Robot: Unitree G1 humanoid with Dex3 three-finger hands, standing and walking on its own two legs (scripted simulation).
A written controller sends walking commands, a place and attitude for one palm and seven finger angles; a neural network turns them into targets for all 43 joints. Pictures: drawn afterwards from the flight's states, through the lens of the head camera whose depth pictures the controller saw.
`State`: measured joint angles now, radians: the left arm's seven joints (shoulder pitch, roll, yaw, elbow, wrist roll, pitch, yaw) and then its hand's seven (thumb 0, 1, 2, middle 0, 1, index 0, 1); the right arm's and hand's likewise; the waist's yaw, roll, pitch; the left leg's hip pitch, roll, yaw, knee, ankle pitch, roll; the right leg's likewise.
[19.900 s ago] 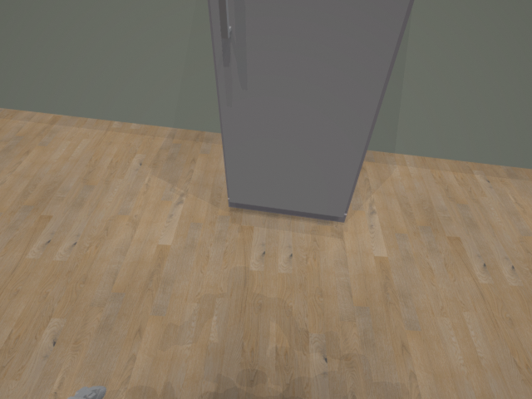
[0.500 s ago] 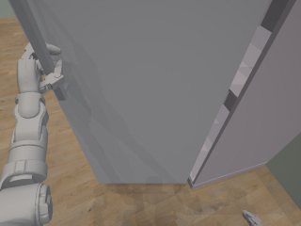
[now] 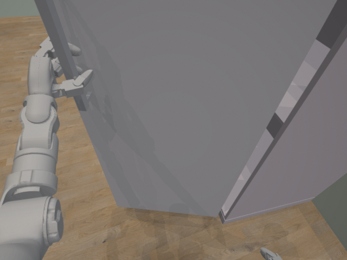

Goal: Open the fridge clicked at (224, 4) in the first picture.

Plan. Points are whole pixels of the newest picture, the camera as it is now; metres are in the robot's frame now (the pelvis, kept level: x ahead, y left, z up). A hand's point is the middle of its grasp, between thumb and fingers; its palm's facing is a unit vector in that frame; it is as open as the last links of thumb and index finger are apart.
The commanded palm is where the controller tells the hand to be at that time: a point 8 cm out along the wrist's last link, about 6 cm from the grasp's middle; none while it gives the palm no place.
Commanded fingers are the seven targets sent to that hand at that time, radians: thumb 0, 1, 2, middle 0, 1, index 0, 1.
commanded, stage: loosen the grip on the handle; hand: left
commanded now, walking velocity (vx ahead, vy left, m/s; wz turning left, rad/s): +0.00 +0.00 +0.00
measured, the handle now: (70, 55) +0.47 +0.25 +0.24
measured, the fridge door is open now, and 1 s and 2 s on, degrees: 71 69 69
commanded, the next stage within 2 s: slip the hand off the handle in 0.38 s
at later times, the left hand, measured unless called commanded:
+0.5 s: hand (79, 84) +0.43 +0.23 +0.19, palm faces +0.31 -0.92 -0.24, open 14.5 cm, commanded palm +0.39 +0.28 +0.19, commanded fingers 0.00 -0.55 0.20 -0.25 -1.15 -0.25 -1.15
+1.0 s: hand (53, 83) +0.44 +0.29 +0.18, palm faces +0.32 -0.92 -0.24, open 14.7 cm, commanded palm +0.40 +0.34 +0.19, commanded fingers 0.00 -0.55 0.20 -0.25 -1.15 -0.25 -1.15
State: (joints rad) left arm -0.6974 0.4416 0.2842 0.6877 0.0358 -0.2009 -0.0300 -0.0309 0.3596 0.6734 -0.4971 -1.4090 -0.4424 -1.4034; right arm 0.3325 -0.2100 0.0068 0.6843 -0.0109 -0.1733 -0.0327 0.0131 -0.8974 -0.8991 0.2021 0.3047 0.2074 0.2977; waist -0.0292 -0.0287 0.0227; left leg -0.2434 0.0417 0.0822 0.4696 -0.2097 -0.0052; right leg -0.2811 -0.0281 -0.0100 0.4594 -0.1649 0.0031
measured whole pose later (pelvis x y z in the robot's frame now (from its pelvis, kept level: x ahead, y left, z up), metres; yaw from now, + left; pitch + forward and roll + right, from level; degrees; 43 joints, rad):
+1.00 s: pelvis +0.03 +0.00 -0.01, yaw +3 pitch +4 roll -1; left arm -0.63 0.53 0.39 0.67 -0.03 -0.26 -0.13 -0.01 -0.55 0.20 -0.26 -1.15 -0.26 -1.15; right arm 0.31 -0.26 -0.02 0.75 0.02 -0.09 -0.08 0.01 -0.90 -0.90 0.20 0.30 0.20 0.30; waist -0.03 0.01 0.00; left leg -0.38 0.05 0.02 0.61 -0.31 -0.01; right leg -0.37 -0.03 -0.06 0.56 -0.26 0.01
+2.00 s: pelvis +0.03 -0.02 -0.01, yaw +5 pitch -4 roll -1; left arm -0.19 0.47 0.45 0.20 -0.31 0.10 -0.33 -0.01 -0.55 0.20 -0.26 -1.15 -0.26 -1.15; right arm 0.18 -0.26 0.05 0.70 0.08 -0.12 -0.16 0.02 -0.90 -0.90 0.20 0.30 0.21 0.30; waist 0.06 0.04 0.02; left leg -0.20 0.05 -0.01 0.56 -0.29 -0.03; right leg -0.20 -0.02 -0.10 0.53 -0.26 -0.01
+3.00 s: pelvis +0.04 +0.00 +0.01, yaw +2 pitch -7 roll -1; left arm 0.39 0.32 0.33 -0.33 -0.07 -0.07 0.14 0.01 0.44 0.68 -0.23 -0.57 -0.23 -0.57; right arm 0.17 -0.22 0.00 0.70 -0.01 -0.16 -0.10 0.02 -0.90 -0.90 0.20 0.30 0.21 0.30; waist 0.07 0.05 0.05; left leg -0.04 0.04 0.05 0.40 -0.24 -0.01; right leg -0.05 -0.03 -0.05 0.37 -0.20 0.02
